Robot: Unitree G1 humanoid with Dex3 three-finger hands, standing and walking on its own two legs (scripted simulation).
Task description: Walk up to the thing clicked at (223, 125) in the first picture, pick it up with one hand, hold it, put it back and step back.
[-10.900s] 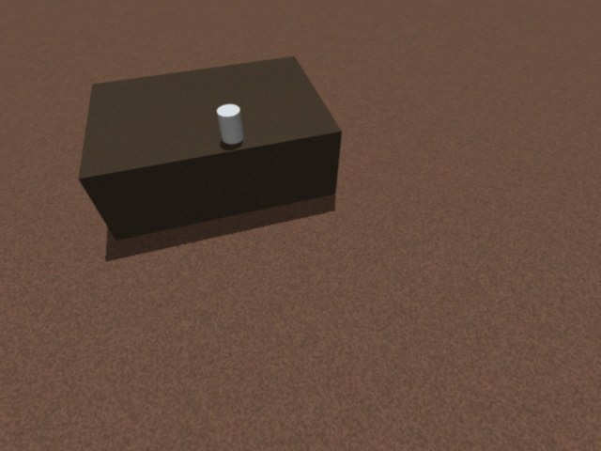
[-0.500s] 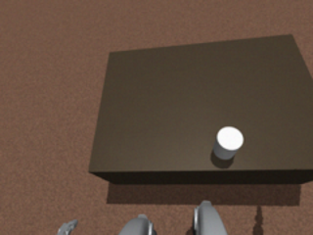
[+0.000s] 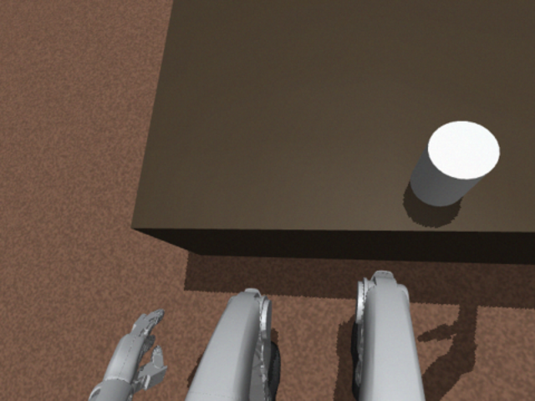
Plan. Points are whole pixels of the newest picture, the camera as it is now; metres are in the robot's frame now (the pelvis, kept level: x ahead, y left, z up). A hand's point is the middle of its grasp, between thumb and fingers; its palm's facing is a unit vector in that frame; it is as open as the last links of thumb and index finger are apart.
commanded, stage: approach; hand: right
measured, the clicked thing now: (448, 167) +0.44 -0.26 -0.11
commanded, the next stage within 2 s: close in in 0.02 s
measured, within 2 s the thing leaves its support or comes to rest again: neither
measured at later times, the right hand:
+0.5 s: hand (490, 169) +0.43 -0.31 -0.08, palm faces +0.30 +0.95 +0.02, open 17.4 cm
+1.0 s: hand (464, 169) +0.43 -0.28 -0.10, palm faces +0.31 +0.95 +0.02, open 17.1 cm
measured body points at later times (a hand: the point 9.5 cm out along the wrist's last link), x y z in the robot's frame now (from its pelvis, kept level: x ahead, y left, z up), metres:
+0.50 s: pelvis -0.04 +0.02 -0.09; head +0.16 -0.03 +0.30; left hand +0.06 +0.28 -0.21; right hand +0.40 -0.36 -0.08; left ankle +0.02 +0.14 -0.49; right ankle +0.08 -0.12 -0.49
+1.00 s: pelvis -0.03 +0.03 -0.09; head +0.18 -0.02 +0.30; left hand +0.10 +0.30 -0.21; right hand +0.41 -0.33 -0.09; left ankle +0.02 +0.14 -0.49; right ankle +0.08 -0.12 -0.49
